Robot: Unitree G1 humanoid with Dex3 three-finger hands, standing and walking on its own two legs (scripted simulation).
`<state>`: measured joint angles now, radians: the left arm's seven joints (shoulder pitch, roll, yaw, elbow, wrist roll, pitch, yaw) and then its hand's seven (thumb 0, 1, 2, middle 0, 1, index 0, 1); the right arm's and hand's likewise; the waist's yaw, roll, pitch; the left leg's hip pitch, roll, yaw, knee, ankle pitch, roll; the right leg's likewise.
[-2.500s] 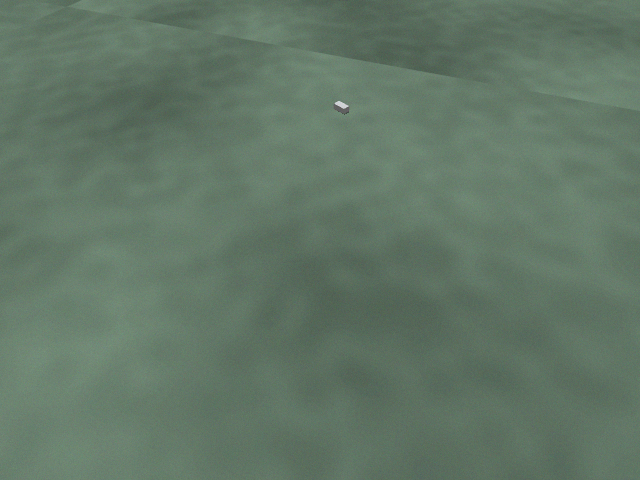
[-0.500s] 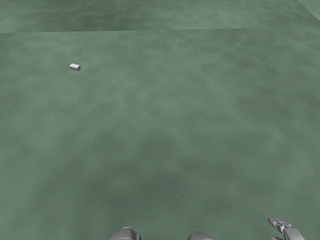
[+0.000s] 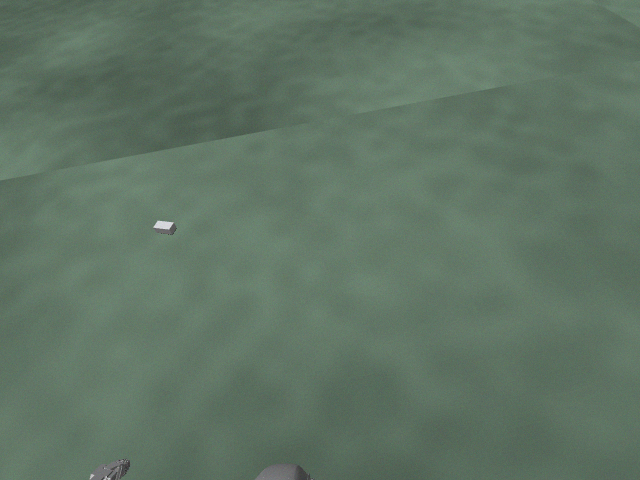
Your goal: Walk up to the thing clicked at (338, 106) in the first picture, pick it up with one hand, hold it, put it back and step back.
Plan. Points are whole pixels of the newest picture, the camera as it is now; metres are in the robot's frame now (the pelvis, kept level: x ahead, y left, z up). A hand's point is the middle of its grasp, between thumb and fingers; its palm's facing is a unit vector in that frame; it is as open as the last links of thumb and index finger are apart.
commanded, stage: walk up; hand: left
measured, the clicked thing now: (164, 227) +1.23 +0.83 -0.74
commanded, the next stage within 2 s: none
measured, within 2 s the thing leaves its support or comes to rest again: neither
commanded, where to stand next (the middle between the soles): +0.80 +0.70 m, yaw -14 degrees
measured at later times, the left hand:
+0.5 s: hand (75, 378) +0.30 +0.47 -0.13, palm faces -0.14 -0.88 -0.46, open 7.4 cm
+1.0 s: hand (41, 298) +0.45 +0.58 -0.11, palm faces -0.11 -0.82 -0.56, open 7.4 cm
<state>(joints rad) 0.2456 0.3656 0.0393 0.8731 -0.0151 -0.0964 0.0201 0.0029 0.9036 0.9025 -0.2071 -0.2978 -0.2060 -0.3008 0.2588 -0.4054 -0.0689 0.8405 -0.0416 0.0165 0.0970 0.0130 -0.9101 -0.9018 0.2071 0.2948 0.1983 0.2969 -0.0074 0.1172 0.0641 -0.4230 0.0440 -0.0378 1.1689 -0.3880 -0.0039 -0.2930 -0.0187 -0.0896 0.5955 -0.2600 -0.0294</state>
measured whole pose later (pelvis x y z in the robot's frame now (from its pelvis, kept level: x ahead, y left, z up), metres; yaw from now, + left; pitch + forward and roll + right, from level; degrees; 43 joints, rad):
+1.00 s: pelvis +0.36 +0.29 +0.00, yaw -8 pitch -3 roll -2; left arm 0.34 0.41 0.05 0.90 0.02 -0.10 0.05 0.00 0.90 0.90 -0.21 -0.30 -0.21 -0.30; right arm 0.24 -0.48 -0.13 0.80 -0.06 0.08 0.11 0.01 -0.91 -0.90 0.21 0.29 0.20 0.30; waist 0.00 0.15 0.07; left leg -0.55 0.14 -0.11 0.99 -0.30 -0.03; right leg -0.26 -0.09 -0.05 0.60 -0.29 0.03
